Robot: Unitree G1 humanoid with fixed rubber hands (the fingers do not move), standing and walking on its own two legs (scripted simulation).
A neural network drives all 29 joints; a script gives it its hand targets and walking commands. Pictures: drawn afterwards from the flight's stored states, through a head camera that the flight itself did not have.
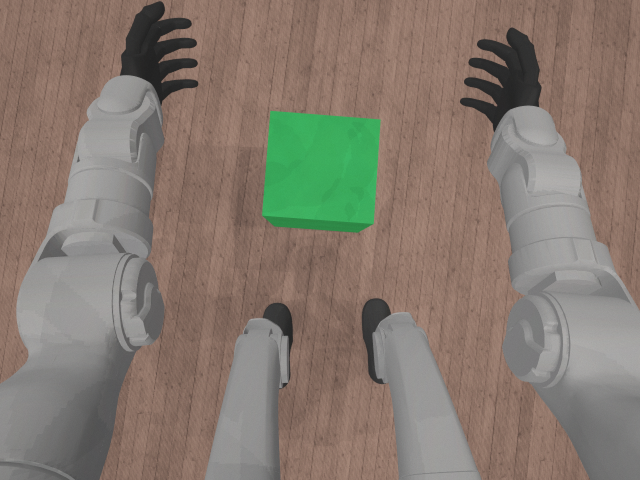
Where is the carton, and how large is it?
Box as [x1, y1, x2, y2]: [262, 111, 380, 232]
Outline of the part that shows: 270,111 262,215 275,226 357,232 372,224 374,211 380,119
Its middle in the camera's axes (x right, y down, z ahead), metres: +0.00 -0.13 +0.86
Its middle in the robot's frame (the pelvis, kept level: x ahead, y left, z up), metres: +0.52 -0.01 -0.52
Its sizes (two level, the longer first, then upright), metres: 0.210 0.200 0.250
